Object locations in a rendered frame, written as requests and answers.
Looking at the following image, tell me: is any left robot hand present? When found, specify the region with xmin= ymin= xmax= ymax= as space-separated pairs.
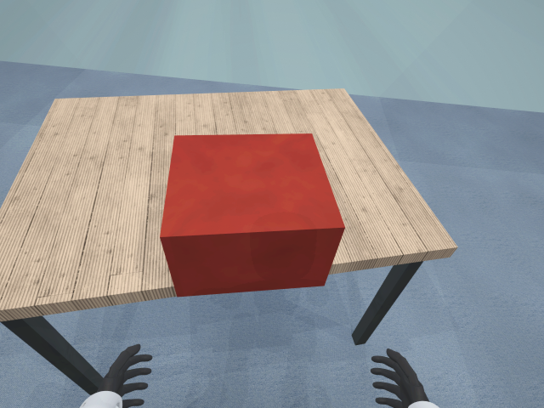
xmin=96 ymin=344 xmax=152 ymax=408

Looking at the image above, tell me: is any carton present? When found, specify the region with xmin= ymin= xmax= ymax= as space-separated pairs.
xmin=160 ymin=133 xmax=345 ymax=297

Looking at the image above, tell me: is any table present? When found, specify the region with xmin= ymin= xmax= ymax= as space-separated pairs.
xmin=0 ymin=88 xmax=458 ymax=395

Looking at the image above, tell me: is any right robot hand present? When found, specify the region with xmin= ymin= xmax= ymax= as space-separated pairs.
xmin=371 ymin=348 xmax=429 ymax=408

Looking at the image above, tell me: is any robot left forearm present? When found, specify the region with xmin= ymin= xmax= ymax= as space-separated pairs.
xmin=80 ymin=391 xmax=122 ymax=408

